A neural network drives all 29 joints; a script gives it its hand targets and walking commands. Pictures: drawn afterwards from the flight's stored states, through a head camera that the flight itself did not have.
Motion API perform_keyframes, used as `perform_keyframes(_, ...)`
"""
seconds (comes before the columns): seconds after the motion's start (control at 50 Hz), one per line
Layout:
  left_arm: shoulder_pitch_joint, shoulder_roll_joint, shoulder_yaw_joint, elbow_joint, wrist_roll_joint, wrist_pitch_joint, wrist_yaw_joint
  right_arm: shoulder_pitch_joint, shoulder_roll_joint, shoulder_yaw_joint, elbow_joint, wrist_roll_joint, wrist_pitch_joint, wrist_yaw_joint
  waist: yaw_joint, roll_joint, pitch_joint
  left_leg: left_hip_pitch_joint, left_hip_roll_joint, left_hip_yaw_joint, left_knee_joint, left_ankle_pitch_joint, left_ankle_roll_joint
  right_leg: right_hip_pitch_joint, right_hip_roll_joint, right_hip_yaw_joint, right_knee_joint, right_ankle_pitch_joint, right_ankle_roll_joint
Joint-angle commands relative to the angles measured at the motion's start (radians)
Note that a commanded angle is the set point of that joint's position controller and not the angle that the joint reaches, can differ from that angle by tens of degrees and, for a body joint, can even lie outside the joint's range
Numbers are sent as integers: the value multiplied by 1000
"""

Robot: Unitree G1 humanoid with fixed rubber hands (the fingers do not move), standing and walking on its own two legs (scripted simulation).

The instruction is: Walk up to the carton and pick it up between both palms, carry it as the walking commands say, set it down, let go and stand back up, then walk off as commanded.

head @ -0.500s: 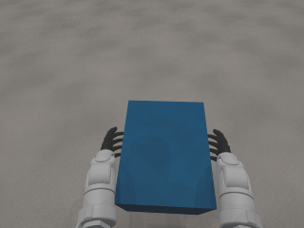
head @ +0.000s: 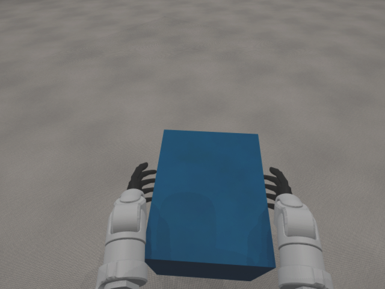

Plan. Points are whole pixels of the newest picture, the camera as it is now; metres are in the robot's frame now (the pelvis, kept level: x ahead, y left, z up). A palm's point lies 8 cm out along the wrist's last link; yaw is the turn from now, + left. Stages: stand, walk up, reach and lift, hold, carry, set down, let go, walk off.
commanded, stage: reach and lift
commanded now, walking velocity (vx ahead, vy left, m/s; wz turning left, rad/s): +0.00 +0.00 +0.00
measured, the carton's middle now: (207, 205) +0.33 +0.00 -0.03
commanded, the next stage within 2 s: hold in 0.90 s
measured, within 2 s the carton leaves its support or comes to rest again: neither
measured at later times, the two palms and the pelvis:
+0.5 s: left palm (135, 196) +0.29 +0.16 +0.05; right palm (283, 201) +0.29 -0.16 +0.05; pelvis +0.00 +0.00 +0.00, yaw +0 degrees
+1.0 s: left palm (135, 202) +0.28 +0.16 +0.05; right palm (285, 207) +0.28 -0.16 +0.05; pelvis +0.00 +0.00 +0.00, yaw +0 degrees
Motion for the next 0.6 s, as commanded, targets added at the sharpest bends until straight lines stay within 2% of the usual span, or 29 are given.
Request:
perform_keyframes(0.0, -498, -838, -542, 19, -265, -22, -262, -535, 842, 539, -15, 273, -39, 264, -1, 8, -240, 22, -79, -35, -54, 98, 2, 56, 79, 41, -44, 82, -16)
perform_keyframes(0.26, -474, -837, -544, 14, -262, -21, -261, -518, 839, 543, -32, 272, -40, 263, 5, 7, -260, 34, -78, -37, -54, 132, 3, 61, 83, 42, -47, 95, -13)
perform_keyframes(0.58, -391, -819, -580, -59, -280, -3, -258, -423, 842, 573, -95, 287, -19, 255, 2, 4, -241, 42, -81, -36, -61, 155, 9, 76, 82, 42, -59, 119, -9)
